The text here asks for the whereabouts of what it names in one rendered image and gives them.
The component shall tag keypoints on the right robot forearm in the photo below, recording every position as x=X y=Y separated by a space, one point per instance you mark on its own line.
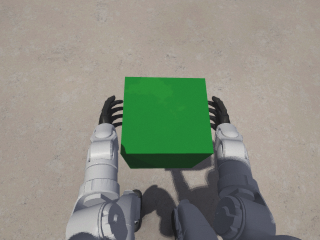
x=235 y=175

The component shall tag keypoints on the robot left upper arm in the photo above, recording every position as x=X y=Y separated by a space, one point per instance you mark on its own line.
x=103 y=221

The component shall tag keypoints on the robot left thigh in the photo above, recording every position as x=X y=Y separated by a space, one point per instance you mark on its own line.
x=131 y=207

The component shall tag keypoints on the left robot forearm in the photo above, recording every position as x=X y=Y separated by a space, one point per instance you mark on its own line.
x=100 y=182

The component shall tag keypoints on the left robot foot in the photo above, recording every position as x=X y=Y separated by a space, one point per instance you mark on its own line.
x=137 y=224

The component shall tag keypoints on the robot right upper arm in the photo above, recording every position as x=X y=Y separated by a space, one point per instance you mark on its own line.
x=237 y=218

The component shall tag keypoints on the robot right hand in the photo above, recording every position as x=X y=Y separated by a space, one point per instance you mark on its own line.
x=220 y=112

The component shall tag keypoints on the robot left hand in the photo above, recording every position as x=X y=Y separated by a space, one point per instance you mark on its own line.
x=107 y=112

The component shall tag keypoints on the carton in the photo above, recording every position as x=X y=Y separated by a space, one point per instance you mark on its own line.
x=165 y=123

